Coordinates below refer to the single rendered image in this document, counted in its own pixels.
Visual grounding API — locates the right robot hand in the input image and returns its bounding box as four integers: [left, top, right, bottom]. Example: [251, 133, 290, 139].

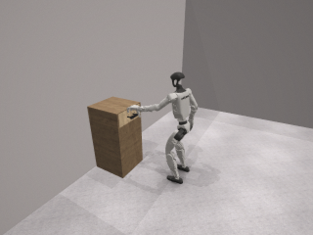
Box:
[187, 120, 194, 131]

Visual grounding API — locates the robot left forearm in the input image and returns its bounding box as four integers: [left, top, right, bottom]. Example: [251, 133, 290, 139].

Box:
[137, 104, 158, 113]

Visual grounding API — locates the cabinet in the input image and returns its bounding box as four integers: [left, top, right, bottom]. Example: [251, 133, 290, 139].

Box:
[87, 96, 143, 178]

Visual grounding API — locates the left robot shin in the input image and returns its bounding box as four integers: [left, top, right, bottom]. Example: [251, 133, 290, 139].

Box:
[165, 154, 179, 180]

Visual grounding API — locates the right robot upper arm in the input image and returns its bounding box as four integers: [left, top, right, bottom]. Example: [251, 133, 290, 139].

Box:
[185, 88, 198, 110]

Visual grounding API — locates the handle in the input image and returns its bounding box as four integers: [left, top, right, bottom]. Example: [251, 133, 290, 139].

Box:
[128, 114, 138, 119]

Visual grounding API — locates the robot right forearm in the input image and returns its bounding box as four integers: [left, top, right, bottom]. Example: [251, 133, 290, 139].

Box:
[188, 108, 198, 121]

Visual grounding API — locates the left robot thigh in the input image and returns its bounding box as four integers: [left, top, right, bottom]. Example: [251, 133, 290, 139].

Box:
[165, 128, 185, 159]

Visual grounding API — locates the drawer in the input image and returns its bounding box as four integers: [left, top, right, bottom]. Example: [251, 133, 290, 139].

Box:
[118, 104, 140, 128]

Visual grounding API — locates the left robot upper arm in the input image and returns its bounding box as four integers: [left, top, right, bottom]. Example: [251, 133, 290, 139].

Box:
[155, 93, 178, 112]

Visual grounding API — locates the left robot hand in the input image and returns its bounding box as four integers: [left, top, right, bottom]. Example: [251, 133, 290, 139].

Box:
[126, 105, 141, 118]

